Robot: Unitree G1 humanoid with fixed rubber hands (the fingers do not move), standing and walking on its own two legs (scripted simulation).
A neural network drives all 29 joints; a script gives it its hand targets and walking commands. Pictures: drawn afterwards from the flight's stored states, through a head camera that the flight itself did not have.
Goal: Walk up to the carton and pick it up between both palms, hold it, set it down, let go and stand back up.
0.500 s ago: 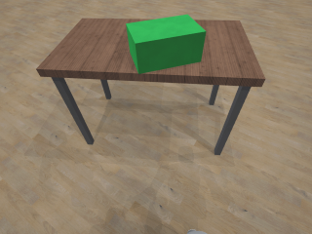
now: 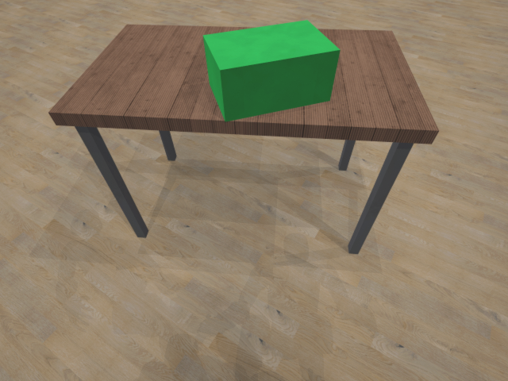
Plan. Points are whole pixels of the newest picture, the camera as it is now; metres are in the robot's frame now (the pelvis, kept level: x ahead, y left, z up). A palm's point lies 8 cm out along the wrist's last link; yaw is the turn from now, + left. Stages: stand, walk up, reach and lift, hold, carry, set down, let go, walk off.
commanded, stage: walk up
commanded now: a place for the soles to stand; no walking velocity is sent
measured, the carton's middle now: (268, 68) +0.90 +0.00 +0.04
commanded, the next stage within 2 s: none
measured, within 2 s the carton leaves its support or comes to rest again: neither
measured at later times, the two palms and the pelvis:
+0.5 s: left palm out of the picture +0.04 +0.31 -0.11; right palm out of the picture +0.04 -0.31 -0.11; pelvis -0.02 +0.00 +0.00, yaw -2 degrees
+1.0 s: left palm out of the picture +0.06 +0.31 -0.10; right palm out of the picture +0.06 -0.32 -0.11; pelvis -0.01 +0.00 +0.00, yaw -3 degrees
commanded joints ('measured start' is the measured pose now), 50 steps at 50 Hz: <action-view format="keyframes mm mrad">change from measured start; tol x32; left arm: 1 5 236 47 -61 -5 4 41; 50 62 235 61 -5 -3 -23 29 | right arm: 1 -3 -280 -130 -59 -10 -35 -24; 50 -162 -251 -108 -65 -4 -10 -12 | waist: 1 -36 100 -119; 50 42 69 -77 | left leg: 1 295 372 -462 -452 206 142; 6 292 256 -226 -335 584 85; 20 -21 -12 -174 114 -209 -36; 27 159 301 -448 -514 -282 123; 37 -87 -7 -135 41 -215 -13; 50 106 270 -194 -251 316 155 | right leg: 1 -255 -30 36 261 -157 -11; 15 129 -35 -89 -185 80 -27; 19 -174 -335 687 -567 -336 -234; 29 -164 -41 -13 156 -138 -22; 38 7 -320 578 -360 275 -237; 50 -31 -81 -25 -48 -9 -41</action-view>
